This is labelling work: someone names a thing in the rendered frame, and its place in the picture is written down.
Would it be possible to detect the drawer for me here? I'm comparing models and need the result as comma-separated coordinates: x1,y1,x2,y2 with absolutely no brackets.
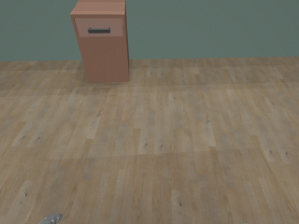
75,18,123,36

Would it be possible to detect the cabinet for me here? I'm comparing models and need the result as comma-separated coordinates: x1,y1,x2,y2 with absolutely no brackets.
70,0,130,83

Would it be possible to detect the handle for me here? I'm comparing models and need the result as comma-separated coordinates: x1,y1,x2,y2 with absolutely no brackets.
88,27,110,34

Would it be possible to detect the left robot hand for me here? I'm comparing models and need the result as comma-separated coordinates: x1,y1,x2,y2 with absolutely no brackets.
38,214,63,224

